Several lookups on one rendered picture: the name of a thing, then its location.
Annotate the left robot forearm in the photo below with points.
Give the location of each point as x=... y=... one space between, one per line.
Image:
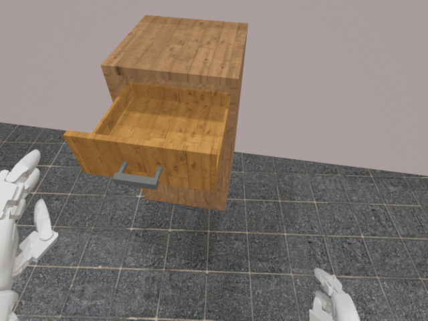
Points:
x=8 y=298

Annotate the cabinet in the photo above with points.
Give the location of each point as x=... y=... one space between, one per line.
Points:
x=185 y=53

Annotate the drawer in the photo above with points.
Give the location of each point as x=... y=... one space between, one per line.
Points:
x=181 y=129

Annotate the handle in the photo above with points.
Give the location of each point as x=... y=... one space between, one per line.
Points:
x=136 y=181

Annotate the robot left hand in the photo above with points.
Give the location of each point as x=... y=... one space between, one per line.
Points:
x=14 y=187

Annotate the robot right hand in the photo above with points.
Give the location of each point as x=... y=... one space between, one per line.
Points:
x=339 y=307

